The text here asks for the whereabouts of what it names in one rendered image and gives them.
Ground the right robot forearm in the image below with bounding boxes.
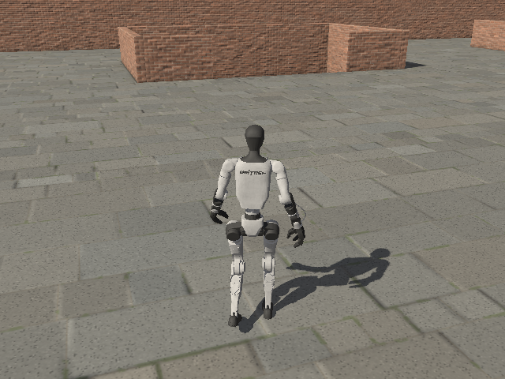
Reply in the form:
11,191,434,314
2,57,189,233
284,193,302,229

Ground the robot foot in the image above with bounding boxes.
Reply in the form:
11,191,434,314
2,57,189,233
262,300,273,320
228,313,242,327

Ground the robot right upper arm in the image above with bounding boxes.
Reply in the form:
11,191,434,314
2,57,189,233
270,159,292,205

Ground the robot right hand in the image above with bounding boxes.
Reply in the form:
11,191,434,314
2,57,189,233
287,226,305,248

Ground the right robot foot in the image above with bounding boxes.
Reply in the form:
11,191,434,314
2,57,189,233
262,300,273,320

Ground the left robot foot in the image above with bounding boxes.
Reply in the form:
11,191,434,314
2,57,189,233
228,313,242,327

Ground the left robot forearm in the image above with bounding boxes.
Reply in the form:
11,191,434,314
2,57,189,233
211,188,224,213

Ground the robot left upper arm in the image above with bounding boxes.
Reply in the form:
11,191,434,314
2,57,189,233
215,158,238,201

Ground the robot left hand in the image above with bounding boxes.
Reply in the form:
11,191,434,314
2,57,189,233
210,210,229,224

